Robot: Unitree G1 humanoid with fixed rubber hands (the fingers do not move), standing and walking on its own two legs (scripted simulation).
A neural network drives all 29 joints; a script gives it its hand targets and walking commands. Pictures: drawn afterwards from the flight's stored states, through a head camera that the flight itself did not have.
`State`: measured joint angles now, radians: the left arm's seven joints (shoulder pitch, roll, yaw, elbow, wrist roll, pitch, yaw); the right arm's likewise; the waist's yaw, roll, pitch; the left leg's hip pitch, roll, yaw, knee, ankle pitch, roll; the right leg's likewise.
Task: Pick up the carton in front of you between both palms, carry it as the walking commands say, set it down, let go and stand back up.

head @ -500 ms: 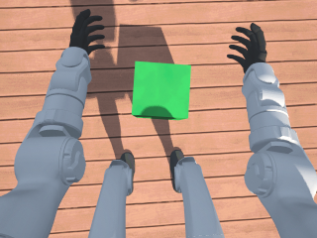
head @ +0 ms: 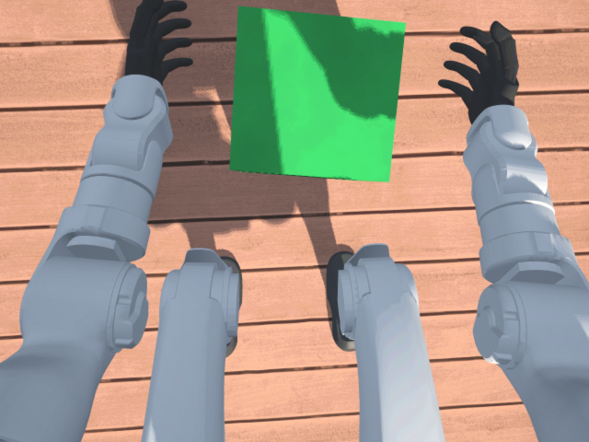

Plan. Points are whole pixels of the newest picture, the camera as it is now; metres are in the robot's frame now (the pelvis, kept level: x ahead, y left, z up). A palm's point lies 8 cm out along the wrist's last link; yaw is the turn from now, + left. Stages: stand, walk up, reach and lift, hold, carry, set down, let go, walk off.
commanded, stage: reach and lift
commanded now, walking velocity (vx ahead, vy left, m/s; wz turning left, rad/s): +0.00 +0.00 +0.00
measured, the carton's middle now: (308, 114) +0.50 -0.04 -0.33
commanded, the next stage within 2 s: none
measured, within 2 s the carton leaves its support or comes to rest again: leaves its support in 1.12 s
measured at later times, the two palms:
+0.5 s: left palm (182, 90) +0.52 +0.14 -0.27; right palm (432, 112) +0.49 -0.22 -0.27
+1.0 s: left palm (204, 89) +0.52 +0.11 -0.26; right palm (415, 110) +0.49 -0.19 -0.26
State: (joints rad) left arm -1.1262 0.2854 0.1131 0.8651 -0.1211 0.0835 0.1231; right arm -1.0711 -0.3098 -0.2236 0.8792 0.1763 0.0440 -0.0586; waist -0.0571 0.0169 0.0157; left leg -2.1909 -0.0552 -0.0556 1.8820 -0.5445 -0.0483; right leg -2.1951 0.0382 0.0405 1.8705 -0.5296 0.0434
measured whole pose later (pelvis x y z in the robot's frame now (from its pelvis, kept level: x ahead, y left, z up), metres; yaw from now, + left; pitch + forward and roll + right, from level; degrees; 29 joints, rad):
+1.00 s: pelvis -0.03 +0.00 -0.08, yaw -1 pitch +38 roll -1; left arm -1.47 0.27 0.03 1.20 -0.17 0.01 0.18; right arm -1.40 -0.27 -0.12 1.18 0.24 -0.01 -0.15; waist -0.06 0.01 0.32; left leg -2.29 -0.06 -0.05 2.16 -0.54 -0.05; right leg -2.29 0.03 0.03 2.14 -0.52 0.05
